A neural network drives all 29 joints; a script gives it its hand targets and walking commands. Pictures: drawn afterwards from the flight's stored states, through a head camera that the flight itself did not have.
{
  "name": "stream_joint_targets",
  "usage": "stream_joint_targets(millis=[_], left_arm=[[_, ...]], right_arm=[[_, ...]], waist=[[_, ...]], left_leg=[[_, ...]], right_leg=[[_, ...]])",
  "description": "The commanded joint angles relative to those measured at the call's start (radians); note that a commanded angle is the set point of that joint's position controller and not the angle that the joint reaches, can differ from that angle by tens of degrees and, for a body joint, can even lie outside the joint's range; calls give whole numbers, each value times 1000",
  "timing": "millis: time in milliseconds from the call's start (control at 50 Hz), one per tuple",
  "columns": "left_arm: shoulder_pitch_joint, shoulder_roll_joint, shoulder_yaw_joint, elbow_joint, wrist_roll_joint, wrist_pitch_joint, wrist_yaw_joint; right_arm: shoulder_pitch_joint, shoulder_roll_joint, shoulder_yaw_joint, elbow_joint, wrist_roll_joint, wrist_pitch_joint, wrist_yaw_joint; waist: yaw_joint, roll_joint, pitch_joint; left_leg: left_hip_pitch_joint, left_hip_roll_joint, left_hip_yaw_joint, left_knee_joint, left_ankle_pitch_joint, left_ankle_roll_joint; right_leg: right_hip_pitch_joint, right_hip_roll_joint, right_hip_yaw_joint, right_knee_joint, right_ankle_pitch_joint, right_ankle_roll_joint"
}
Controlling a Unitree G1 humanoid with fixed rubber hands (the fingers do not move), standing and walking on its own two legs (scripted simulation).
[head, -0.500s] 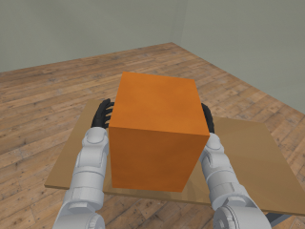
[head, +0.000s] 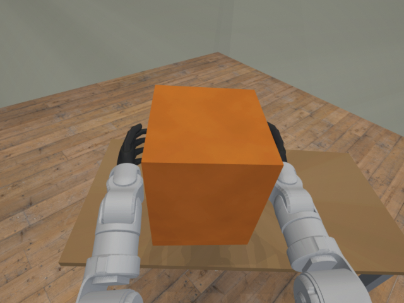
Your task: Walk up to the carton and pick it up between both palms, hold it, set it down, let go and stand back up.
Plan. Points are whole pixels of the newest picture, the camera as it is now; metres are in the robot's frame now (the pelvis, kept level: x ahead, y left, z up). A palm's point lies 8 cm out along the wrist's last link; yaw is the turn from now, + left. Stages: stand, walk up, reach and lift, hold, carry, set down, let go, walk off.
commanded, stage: reach and lift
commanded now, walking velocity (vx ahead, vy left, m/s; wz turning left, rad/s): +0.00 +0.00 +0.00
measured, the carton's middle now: (203, 168) +0.37 +0.00 +0.12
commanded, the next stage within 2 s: hold in 0.52 s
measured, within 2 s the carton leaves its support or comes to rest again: neither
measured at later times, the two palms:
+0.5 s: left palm (130, 165) +0.34 +0.14 +0.15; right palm (281, 168) +0.35 -0.15 +0.14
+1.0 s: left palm (119, 166) +0.33 +0.16 +0.16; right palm (279, 163) +0.34 -0.14 +0.17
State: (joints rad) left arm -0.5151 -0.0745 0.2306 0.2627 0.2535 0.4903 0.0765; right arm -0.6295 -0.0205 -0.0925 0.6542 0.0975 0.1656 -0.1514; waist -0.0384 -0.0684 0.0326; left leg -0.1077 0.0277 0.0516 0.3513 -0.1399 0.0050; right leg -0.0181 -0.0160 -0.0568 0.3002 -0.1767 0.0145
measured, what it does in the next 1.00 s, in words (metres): stands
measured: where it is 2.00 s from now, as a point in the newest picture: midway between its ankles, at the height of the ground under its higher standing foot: outside the picture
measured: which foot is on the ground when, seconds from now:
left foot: down 0.00-1.00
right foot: down 0.00-1.00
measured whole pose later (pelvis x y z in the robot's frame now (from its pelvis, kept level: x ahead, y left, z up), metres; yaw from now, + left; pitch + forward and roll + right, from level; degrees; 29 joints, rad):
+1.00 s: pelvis -0.01 -0.02 +0.00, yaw +2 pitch -11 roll -1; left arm -0.50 -0.03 0.24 0.09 0.29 0.65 -0.03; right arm -0.57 0.02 -0.05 0.47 0.15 0.27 -0.22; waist -0.05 -0.10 0.07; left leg -0.04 0.03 0.01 0.35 -0.13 -0.02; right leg 0.05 -0.01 -0.10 0.33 -0.19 -0.01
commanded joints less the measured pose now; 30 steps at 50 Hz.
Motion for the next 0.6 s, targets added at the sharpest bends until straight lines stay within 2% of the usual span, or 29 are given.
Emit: stream_joint_targets(millis=[0,20,40,60,80,100,120,140,160,180,200,220,240,260,280,300,340,360,380,400,420,460,480,520,540,580], left_arm=[[-610,-557,-499,-172,-117,-17,-175],[-593,-547,-505,-206,-110,-9,-183],[-569,-515,-488,-199,-102,3,-193],[-598,-532,-508,-257,-101,1,-194],[-557,-510,-504,-254,-98,10,-204],[-541,-529,-511,-256,-97,22,-202],[-570,-547,-561,-352,-134,14,-201],[-530,-529,-562,-332,-134,21,-205],[-550,-523,-569,-361,-141,20,-204],[-540,-515,-573,-399,-142,25,-204],[-529,-515,-583,-434,-154,24,-202],[-542,-481,-572,-394,-146,30,-199],[-556,-487,-584,-420,-149,29,-197],[-521,-484,-577,-393,-132,43,-198],[-499,-454,-551,-347,-122,58,-208],[-514,-469,-558,-381,-134,58,-209],[-549,-452,-547,-350,-119,65,-211],[-545,-452,-546,-360,-133,65,-214],[-560,-449,-532,-360,-144,63,-217],[-606,-446,-525,-324,-133,59,-215],[-633,-464,-533,-335,-147,54,-212],[-641,-451,-511,-285,-136,59,-206],[-666,-448,-496,-265,-133,55,-202],[-673,-443,-455,-203,-107,65,-211],[-666,-430,-448,-208,-112,69,-217],[-693,-424,-425,-204,-105,63,-223]], right_arm=[[-690,484,383,-395,66,-67,117],[-645,483,383,-392,63,-57,109],[-642,485,405,-424,80,-53,100],[-632,496,429,-424,89,-47,101],[-601,477,423,-448,83,-38,91],[-603,455,416,-448,82,-31,92],[-579,485,444,-506,94,-34,87],[-618,489,470,-573,109,-35,76],[-589,484,469,-558,111,-32,76],[-592,486,503,-630,130,-34,70],[-593,483,512,-682,131,-33,69],[-602,480,497,-661,125,-20,68],[-595,490,517,-676,123,-17,67],[-552,471,511,-621,123,-2,69],[-567,459,498,-627,104,6,68],[-593,482,510,-674,120,-1,64],[-589,464,490,-608,93,18,70],[-589,461,487,-616,99,13,72],[-618,479,477,-636,101,16,72],[-666,481,484,-623,94,11,76],[-723,507,497,-658,93,0,80],[-751,505,471,-622,72,5,80],[-762,510,467,-594,77,2,85],[-759,512,427,-500,42,14,84],[-744,519,434,-508,44,16,81],[-755,531,412,-471,48,12,81]], waist=[[-35,101,-442],[-43,118,-420],[-35,106,-417],[-43,118,-426],[-51,121,-410],[-58,130,-389],[-76,140,-456],[-59,108,-456],[-64,123,-429],[-51,113,-492],[-54,117,-504],[-46,121,-440],[-47,107,-466],[-44,127,-407],[-35,105,-358],[-25,89,-426],[-34,95,-340],[-27,87,-364],[-17,56,-393],[-11,58,-399],[5,59,-433],[5,64,-429],[17,58,-441],[3,53,-388],[11,42,-408],[9,59,-440]], left_leg=[[316,-44,-50,5,331,-56],[316,-50,-45,14,360,-63],[298,-62,-36,13,334,-50],[305,-59,-40,11,366,-58],[301,-65,-40,9,340,-58],[311,-55,-46,8,365,-68],[335,-53,-50,35,437,-77],[312,-65,-43,35,427,-70],[319,-62,-47,30,423,-74],[346,-59,-54,45,473,-65],[337,-62,-56,52,489,-70],[300,-69,-49,32,383,-61],[313,-67,-53,38,384,-56],[307,-64,-54,27,368,-62],[302,-65,-44,9,304,-47],[306,-63,-44,10,311,-43],[265,-60,-43,-12,219,-36],[278,-58,-44,-11,239,-37],[279,-52,-44,-13,231,-26],[258,-54,-40,-25,186,-17],[239,-54,-36,-26,169,-14],[238,-50,-36,-32,138,-3],[250,-42,-37,-36,128,0],[217,-48,-21,-55,59,11],[208,-46,-24,-53,62,15],[203,-53,-22,-48,77,15]], right_leg=[[-4,67,-17,-28,285,28],[20,65,-14,-22,315,27],[46,56,-8,-28,341,38],[46,60,-14,-13,383,38],[60,52,-11,-17,375,42],[53,63,-23,-15,373,36],[64,62,-26,6,446,41],[76,61,-23,-4,460,46],[60,64,-27,-2,446,45],[69,65,-25,11,506,51],[80,69,-30,16,512,52],[60,60,-23,-1,433,54],[61,59,-26,9,457,55],[25,59,-23,0,413,50],[3,56,-29,-16,366,52],[38,56,-27,-9,373,49],[-11,53,-27,-22,263,47],[-2,57,-32,-16,283,50],[-14,55,-24,-20,280,50],[-26,53,-28,-27,225,52],[-17,51,-24,-21,208,48],[-28,49,-25,-22,184,42],[-47,52,-26,-27,167,44],[-48,38,-24,-42,110,43],[-21,36,-18,-32,135,43],[8,30,-17,-28,151,47]])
